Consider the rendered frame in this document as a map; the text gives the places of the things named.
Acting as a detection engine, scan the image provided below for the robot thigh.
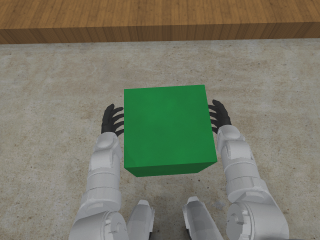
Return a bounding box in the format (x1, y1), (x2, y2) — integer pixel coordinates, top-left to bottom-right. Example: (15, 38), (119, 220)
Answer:
(182, 200), (224, 240)
(126, 204), (155, 240)

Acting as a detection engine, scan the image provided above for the robot left upper arm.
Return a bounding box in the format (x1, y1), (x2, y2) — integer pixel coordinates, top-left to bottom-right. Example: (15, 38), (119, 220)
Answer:
(69, 210), (129, 240)

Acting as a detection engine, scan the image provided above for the right robot hand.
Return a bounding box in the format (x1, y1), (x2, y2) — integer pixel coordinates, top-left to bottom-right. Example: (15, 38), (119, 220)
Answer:
(208, 99), (232, 134)

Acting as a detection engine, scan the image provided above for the robot right upper arm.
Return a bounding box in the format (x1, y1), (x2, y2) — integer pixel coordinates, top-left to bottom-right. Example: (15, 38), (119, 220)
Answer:
(226, 200), (305, 240)

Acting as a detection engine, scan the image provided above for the robot right thigh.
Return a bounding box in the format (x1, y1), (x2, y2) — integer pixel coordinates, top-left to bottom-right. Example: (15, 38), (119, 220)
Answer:
(182, 200), (224, 240)

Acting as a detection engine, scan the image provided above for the robot left forearm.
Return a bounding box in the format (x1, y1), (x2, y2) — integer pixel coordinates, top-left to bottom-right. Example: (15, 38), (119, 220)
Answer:
(68, 132), (123, 240)

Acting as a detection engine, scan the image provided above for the robot left thigh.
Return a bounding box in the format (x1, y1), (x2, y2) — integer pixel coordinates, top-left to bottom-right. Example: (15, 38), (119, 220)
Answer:
(126, 204), (155, 240)

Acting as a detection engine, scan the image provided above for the robot right forearm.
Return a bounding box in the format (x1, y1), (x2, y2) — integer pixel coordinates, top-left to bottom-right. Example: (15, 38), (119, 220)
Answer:
(216, 125), (289, 234)

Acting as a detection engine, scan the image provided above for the carton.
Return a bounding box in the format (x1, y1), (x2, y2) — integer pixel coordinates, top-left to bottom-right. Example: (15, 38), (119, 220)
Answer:
(124, 84), (218, 177)

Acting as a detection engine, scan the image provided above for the left robot hand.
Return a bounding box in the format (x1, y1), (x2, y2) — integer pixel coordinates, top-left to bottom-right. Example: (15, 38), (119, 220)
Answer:
(101, 104), (124, 137)

